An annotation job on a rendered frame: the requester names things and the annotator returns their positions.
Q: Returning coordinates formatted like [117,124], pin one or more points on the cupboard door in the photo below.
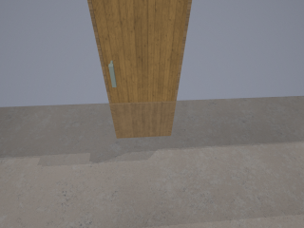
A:
[143,38]

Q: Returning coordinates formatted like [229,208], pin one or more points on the handle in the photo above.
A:
[112,74]

